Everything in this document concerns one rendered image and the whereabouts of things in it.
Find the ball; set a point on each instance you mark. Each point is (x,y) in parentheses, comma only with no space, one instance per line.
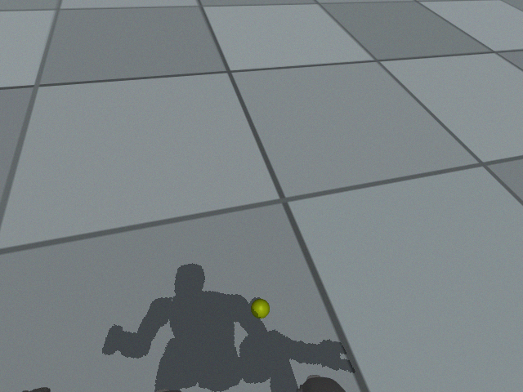
(260,308)

